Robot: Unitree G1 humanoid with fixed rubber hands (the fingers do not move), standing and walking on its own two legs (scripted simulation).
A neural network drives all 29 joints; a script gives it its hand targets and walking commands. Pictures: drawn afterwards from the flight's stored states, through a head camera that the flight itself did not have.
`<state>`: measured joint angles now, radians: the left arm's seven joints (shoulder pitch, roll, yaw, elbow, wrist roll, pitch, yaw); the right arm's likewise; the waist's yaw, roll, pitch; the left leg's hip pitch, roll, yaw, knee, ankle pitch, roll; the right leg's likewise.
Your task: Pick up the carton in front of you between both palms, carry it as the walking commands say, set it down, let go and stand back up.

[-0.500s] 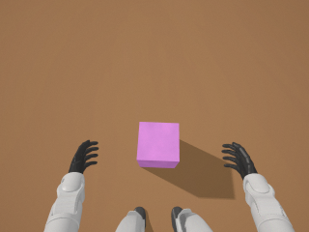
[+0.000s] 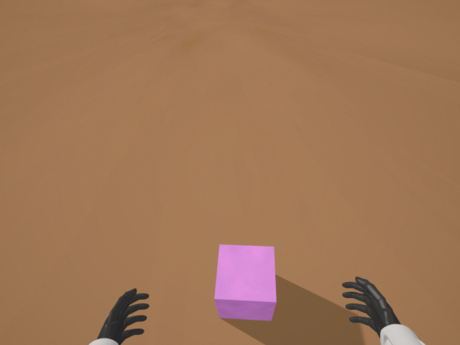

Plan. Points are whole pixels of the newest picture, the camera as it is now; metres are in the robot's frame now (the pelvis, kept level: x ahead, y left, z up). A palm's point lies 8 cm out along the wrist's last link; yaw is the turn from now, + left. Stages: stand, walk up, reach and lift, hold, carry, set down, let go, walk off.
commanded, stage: let go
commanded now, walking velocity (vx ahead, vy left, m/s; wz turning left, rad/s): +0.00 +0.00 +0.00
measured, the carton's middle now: (245, 283) +0.44 -0.01 -0.65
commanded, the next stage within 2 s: stand in 0.22 s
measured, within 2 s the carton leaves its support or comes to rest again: neither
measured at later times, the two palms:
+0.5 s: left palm out of the picture +0.14 +0.29 -0.08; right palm (417, 337) +0.15 -0.29 -0.08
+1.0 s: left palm out of the picture +0.14 +0.29 -0.09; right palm out of the picture +0.14 -0.30 -0.10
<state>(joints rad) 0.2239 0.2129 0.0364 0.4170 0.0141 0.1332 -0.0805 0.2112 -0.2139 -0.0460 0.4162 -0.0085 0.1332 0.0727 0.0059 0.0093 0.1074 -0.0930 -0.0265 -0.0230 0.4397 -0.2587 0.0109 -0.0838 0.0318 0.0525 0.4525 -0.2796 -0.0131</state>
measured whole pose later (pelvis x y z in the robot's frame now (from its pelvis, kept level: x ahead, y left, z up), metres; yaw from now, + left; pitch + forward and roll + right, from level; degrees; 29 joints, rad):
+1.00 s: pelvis +0.02 +0.00 +0.00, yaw -1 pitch -1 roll +0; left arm 0.16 0.36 0.02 0.84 0.03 0.00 0.03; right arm 0.14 -0.35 -0.03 0.89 -0.02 -0.01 -0.03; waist 0.00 0.00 0.02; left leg -0.13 -0.02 -0.01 0.43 -0.28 0.01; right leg -0.13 0.04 0.06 0.45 -0.30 -0.02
